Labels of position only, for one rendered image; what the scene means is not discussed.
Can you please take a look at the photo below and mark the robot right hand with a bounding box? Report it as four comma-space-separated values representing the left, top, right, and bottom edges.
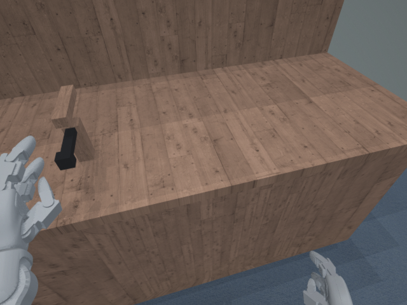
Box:
303, 251, 353, 305

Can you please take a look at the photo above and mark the counter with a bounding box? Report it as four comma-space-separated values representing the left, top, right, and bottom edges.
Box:
0, 0, 407, 305

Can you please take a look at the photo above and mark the left robot forearm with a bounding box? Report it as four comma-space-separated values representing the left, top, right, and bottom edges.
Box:
0, 248, 38, 305

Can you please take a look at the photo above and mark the tap lever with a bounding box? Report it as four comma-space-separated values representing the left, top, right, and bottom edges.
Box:
54, 127, 77, 170

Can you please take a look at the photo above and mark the robot left hand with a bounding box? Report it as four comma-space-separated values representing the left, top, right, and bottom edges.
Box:
0, 135, 62, 251

